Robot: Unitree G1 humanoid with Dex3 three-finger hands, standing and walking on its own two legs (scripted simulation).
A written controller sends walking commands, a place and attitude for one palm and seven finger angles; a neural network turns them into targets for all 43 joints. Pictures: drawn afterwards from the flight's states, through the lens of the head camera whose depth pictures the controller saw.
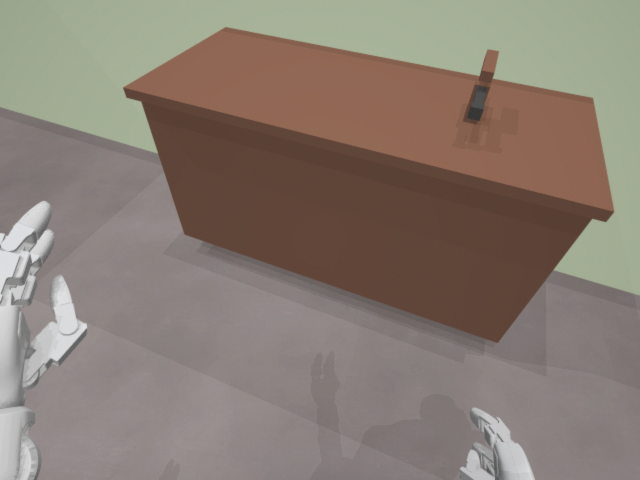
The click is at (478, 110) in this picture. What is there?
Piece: tap's lever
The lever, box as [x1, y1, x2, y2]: [467, 102, 484, 120]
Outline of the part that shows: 472,102 467,117 479,120 484,105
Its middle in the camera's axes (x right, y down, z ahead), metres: +0.35 -0.29 +0.87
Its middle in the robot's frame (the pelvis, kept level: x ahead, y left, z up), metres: +0.87 -0.30 +0.05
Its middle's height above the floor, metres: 0.82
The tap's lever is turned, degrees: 0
